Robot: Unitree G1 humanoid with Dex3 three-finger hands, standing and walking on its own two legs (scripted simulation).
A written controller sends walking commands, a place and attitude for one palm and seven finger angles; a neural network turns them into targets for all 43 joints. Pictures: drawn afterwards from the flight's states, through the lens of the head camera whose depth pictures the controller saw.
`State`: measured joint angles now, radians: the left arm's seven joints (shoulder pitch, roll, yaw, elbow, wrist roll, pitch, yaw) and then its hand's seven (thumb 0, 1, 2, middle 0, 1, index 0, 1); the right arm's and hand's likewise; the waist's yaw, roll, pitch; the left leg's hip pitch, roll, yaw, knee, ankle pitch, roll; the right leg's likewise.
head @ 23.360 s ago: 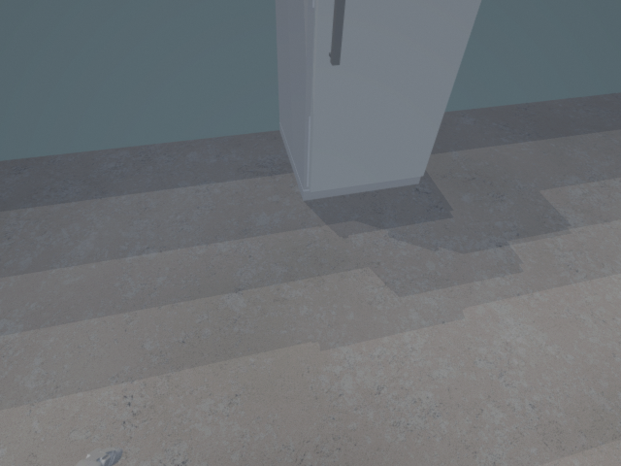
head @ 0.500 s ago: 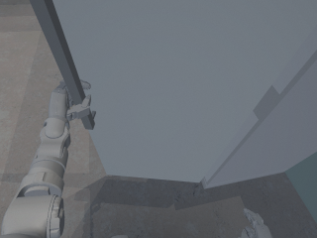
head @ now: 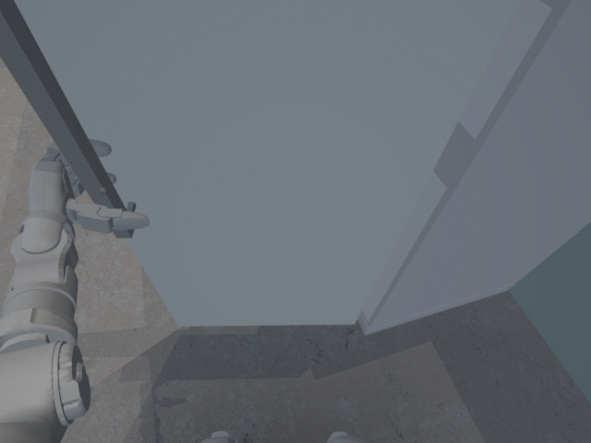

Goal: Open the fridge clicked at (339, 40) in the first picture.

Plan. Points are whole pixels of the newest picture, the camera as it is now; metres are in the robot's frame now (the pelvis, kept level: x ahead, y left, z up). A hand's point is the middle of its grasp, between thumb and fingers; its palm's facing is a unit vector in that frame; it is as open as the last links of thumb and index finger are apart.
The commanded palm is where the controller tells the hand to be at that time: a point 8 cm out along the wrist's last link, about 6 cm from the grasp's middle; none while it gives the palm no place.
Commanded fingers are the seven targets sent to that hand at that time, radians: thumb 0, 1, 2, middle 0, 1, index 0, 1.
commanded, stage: loosen the grip on the handle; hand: left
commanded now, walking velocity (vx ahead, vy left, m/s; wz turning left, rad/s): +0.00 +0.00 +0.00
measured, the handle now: (72, 118) +0.48 +0.27 +0.17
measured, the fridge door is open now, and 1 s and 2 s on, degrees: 74 74 74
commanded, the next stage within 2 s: slip the hand off the handle in 0.14 s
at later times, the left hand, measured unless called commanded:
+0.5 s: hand (65, 192) +0.44 +0.31 +0.08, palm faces +0.25 -0.95 -0.20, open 14.4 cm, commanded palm +0.41 +0.35 +0.09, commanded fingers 0.00 -0.55 0.20 -0.25 -1.15 -0.25 -1.15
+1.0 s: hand (31, 203) +0.42 +0.35 +0.08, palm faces +0.22 -0.96 -0.19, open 14.7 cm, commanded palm +0.37 +0.39 +0.09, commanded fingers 0.00 -0.55 0.20 -0.25 -1.15 -0.25 -1.15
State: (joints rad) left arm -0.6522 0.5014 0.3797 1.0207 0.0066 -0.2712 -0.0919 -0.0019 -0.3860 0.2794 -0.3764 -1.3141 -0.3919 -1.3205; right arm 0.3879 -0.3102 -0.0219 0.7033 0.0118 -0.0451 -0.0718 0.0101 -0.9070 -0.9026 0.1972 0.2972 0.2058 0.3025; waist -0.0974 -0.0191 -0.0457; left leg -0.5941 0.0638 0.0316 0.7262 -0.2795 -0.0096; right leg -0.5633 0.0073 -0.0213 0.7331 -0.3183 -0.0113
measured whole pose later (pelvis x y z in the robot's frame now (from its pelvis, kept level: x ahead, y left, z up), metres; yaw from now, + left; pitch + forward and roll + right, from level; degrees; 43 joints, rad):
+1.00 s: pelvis +0.03 +0.04 -0.01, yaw +0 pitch +12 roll -3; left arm -0.44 0.58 0.47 0.80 -0.09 -0.23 -0.27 -0.01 -0.55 0.20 -0.25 -1.15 -0.25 -1.15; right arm 0.41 -0.27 0.00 0.62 0.02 -0.01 -0.06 0.01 -0.91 -0.90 0.20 0.30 0.21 0.30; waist -0.06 0.00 -0.10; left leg -0.65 0.06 0.03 0.82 -0.37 0.02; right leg -0.58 0.00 -0.02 0.74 -0.36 0.03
